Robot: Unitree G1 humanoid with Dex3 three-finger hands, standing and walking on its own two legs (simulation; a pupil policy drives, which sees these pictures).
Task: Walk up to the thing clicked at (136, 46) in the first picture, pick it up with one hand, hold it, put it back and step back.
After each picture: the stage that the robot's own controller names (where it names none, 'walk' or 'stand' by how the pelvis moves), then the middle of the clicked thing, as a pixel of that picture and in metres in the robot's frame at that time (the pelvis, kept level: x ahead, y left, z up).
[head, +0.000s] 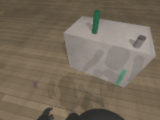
stand; (139, 42) +0.78 -0.43 +0.02
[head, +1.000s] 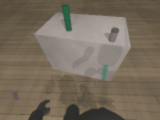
rise first; (113, 35) +0.75 -0.15 +0.05
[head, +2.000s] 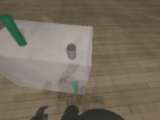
walk; (71, 52) +0.49 +0.20 +0.05
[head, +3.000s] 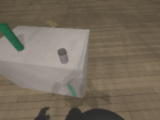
stand; (63, 56) +0.46 +0.26 +0.04
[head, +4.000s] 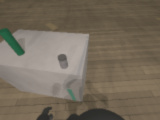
stand; (63, 61) +0.44 +0.25 +0.01
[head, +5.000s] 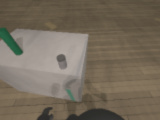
stand; (62, 62) +0.43 +0.26 +0.01
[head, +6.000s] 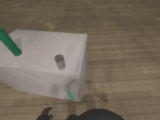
stand; (60, 62) +0.43 +0.27 +0.01
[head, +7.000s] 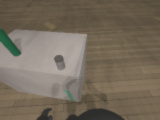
stand; (60, 62) +0.42 +0.27 +0.01
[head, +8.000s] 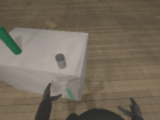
rise first; (61, 61) +0.42 +0.27 +0.02
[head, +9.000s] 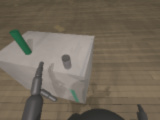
go down; (66, 62) +0.43 +0.26 +0.02
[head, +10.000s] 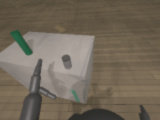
go down; (67, 62) +0.43 +0.26 +0.02
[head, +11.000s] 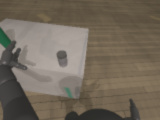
go down; (62, 59) +0.43 +0.22 +0.04
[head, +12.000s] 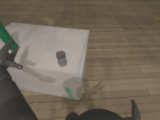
approach; (61, 59) +0.44 +0.24 +0.04
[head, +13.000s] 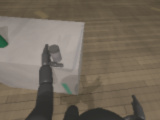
close; (55, 54) +0.44 +0.26 +0.07
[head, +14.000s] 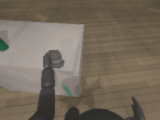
lift; (57, 60) +0.40 +0.24 +0.07
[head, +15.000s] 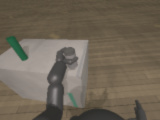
lift; (71, 58) +0.35 +0.15 +0.19
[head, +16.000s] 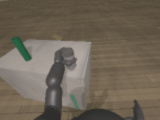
hold; (69, 59) +0.34 +0.16 +0.20
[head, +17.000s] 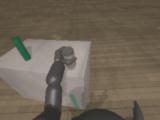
hold; (69, 58) +0.34 +0.16 +0.20
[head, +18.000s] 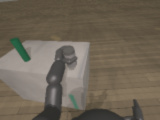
crouch; (70, 57) +0.34 +0.15 +0.21
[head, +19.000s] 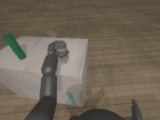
crouch; (62, 51) +0.40 +0.21 +0.20
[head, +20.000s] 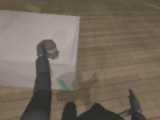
lower; (52, 50) +0.46 +0.25 +0.08
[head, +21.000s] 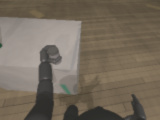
lower; (54, 55) +0.42 +0.24 +0.08
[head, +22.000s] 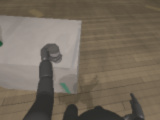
lower; (55, 54) +0.44 +0.24 +0.07
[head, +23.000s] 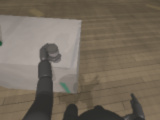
lower; (54, 54) +0.44 +0.24 +0.08
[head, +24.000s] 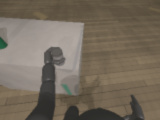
loosen; (58, 57) +0.42 +0.23 +0.07
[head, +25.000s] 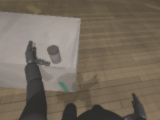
withdraw; (54, 55) +0.42 +0.23 +0.07
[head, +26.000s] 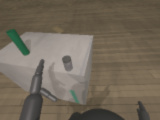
sink last; (67, 63) +0.41 +0.23 +0.05
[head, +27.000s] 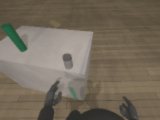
stand; (68, 61) +0.42 +0.22 +0.04
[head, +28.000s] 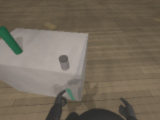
stand; (64, 63) +0.42 +0.23 +0.02
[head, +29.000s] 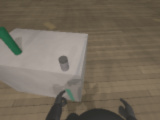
stand; (64, 63) +0.41 +0.23 +0.02
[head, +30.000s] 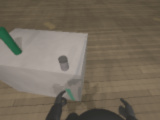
stand; (64, 63) +0.41 +0.24 +0.02
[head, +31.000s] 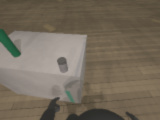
stand; (63, 65) +0.41 +0.24 +0.02
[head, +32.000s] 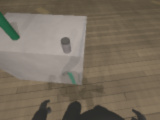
walk; (66, 45) +0.52 +0.23 +0.04
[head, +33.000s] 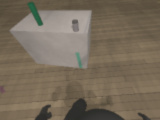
walk; (75, 25) +0.89 +0.27 +0.03
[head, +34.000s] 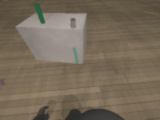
stand; (73, 23) +1.12 +0.31 +0.04
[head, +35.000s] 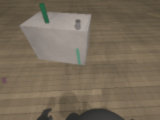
stand; (77, 24) +1.10 +0.25 +0.01
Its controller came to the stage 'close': yes
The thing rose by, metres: 0.22
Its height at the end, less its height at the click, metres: +0.00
